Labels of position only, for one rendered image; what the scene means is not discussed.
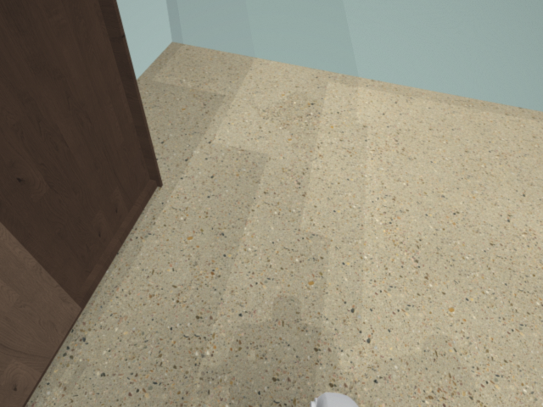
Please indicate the wardrobe door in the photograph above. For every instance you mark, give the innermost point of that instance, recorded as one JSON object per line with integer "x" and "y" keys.
{"x": 71, "y": 165}
{"x": 35, "y": 315}

